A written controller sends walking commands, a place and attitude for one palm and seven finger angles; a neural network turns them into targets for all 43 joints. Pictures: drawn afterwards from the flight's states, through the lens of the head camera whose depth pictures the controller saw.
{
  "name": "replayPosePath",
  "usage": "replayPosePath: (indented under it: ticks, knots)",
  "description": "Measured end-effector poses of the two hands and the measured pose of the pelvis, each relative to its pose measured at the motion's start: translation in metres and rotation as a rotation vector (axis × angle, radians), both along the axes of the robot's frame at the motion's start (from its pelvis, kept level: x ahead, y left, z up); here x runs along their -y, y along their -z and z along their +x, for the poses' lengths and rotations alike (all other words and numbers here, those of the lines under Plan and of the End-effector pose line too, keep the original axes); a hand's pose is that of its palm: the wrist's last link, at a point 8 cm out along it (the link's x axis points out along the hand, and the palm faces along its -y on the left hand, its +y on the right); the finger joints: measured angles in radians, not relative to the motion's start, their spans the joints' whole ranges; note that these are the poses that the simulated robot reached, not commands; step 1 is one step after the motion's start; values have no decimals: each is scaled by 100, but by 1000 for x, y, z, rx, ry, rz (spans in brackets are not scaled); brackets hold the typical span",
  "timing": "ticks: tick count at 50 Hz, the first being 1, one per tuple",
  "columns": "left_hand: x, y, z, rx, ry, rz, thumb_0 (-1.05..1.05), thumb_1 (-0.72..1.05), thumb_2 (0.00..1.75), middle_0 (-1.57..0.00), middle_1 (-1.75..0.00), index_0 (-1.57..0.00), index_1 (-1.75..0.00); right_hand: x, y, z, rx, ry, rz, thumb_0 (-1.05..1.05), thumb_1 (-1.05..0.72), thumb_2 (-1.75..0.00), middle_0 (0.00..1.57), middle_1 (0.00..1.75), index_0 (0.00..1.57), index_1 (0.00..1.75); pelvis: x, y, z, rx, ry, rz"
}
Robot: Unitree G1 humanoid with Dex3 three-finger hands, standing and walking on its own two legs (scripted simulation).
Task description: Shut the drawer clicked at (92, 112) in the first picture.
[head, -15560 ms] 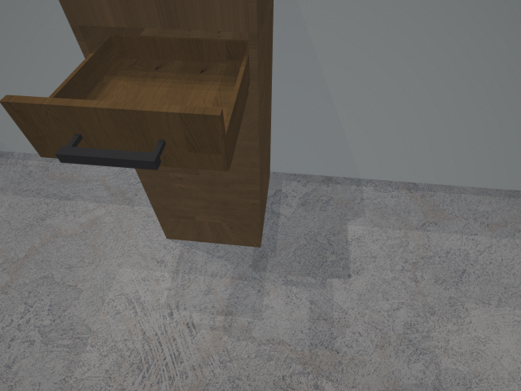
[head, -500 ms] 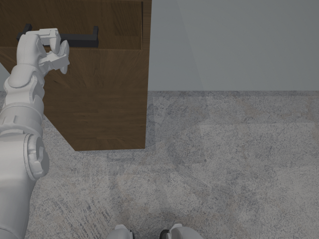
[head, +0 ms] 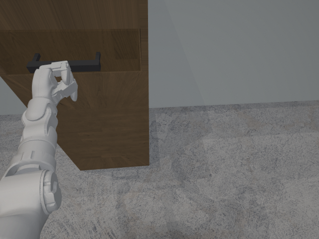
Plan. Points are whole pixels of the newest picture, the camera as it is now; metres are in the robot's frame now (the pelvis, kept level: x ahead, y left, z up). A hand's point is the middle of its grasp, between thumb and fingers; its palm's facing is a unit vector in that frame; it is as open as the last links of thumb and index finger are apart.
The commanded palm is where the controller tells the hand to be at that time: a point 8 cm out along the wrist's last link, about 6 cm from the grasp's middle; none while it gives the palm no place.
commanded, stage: pull the fist back off the drawer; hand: left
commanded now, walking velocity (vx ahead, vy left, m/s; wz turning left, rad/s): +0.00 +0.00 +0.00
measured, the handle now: (66, 61) +0.56 +0.22 +0.12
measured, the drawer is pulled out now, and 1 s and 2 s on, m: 0.00 0.00 0.00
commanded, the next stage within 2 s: draw the hand back to the body in 0.06 s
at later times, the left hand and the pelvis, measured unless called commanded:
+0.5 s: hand (60, 107) +0.39 +0.19 +0.13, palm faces +0.04 -1.00 -0.03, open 3.2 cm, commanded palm +0.35 +0.25 +0.15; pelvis +0.02 -0.01 +0.01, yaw +1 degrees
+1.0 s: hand (23, 159) +0.26 +0.22 +0.16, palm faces +0.35 -0.90 -0.28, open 3.2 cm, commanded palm +0.21 +0.26 +0.18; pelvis +0.00 -0.02 +0.03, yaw +2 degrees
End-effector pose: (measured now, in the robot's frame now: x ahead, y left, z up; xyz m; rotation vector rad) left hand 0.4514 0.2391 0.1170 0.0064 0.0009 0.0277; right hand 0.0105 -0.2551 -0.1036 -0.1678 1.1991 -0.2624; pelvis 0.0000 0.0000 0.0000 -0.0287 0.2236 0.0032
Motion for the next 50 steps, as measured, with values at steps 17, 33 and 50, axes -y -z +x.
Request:
replayPosePath:
  ticks: [17,33,50]
  knots:
    - [-4,-9,-33,22,12,8,1,90,90,-140,-160,-139,-160,5,-10,81,146,-54,16,1,-90,-90,20,30,20,30,3,-9,23,49,-7,10]
    - [-17,-34,-132,35,-29,30,1,90,90,-140,-160,-140,-160,-8,-39,161,435,-179,40,1,-90,-90,20,30,20,30,13,-17,15,167,-37,24]
    - [-18,-55,-228,97,-317,299,1,90,90,-141,-160,-140,-160,-22,-47,171,456,-257,65,1,-90,-90,20,30,20,30,18,-29,5,277,-32,36]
